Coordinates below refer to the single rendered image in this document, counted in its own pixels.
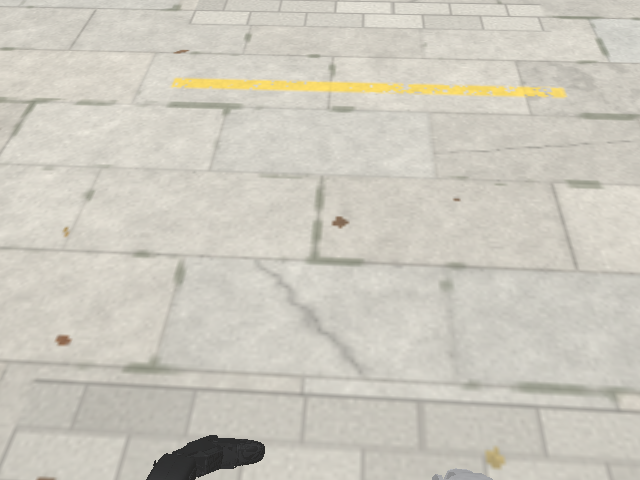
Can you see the robot right shin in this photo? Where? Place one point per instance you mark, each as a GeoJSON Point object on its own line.
{"type": "Point", "coordinates": [456, 470]}

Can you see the robot left hand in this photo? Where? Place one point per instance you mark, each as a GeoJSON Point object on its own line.
{"type": "Point", "coordinates": [206, 455]}

